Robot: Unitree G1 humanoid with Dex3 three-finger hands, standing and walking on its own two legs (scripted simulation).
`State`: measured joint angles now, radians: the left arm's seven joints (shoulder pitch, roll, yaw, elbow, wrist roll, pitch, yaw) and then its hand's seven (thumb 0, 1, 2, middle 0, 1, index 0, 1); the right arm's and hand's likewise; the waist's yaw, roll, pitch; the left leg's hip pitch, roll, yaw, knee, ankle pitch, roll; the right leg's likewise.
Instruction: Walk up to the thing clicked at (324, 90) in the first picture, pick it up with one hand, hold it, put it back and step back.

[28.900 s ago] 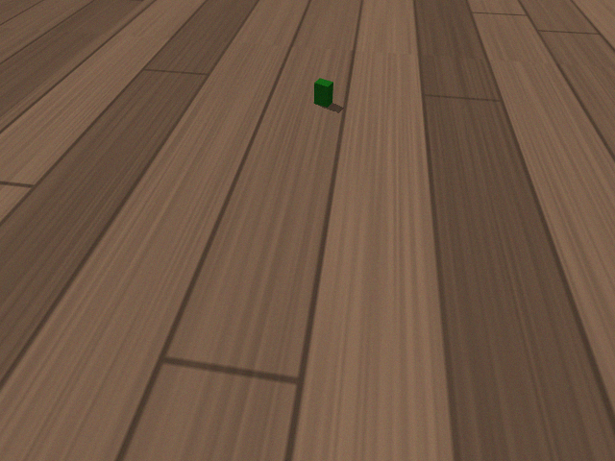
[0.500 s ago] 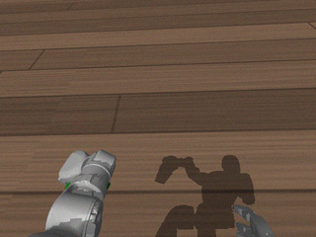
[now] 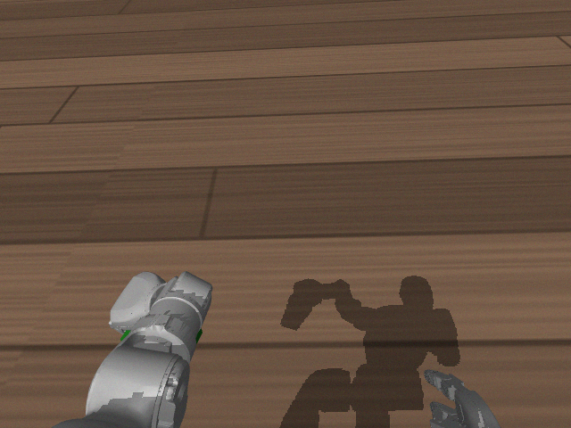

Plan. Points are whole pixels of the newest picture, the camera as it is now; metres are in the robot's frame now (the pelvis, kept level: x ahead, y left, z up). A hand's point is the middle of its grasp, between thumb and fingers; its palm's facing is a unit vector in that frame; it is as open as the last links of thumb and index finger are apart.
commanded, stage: crouch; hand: left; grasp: from above
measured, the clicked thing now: (166, 335) +0.30 +0.23 -0.11
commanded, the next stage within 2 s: none
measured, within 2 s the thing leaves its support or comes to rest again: neither
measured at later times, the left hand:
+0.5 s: hand (177, 351) +0.29 +0.22 -0.16, palm faces -0.18 -0.40 -0.90, open 9.8 cm
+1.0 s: hand (205, 369) +0.34 +0.23 -0.41, palm faces -0.06 -0.47 -0.88, open 9.7 cm
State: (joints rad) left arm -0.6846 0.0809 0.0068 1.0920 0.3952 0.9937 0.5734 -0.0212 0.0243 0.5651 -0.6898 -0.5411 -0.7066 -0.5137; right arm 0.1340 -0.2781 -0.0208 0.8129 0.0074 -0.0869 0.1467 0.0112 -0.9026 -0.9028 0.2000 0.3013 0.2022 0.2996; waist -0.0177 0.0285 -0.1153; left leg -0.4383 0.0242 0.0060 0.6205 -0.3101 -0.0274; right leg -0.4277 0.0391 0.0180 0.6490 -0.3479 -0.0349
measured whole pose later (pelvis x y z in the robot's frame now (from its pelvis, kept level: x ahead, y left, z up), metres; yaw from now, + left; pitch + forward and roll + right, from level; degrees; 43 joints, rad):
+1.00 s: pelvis -0.08 +0.01 -0.26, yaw -3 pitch +38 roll -3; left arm -1.05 0.35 0.32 1.50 0.42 0.56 0.85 -0.02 0.01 0.56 -0.72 -0.52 -0.75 -0.46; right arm 0.12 -0.25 0.03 0.87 -0.15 -0.09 0.18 0.00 -0.90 -0.90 0.20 0.30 0.20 0.30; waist -0.19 0.01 -0.21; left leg -1.87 0.04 -0.05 1.83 -0.63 -0.02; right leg -1.83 0.06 -0.05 1.81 -0.65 -0.02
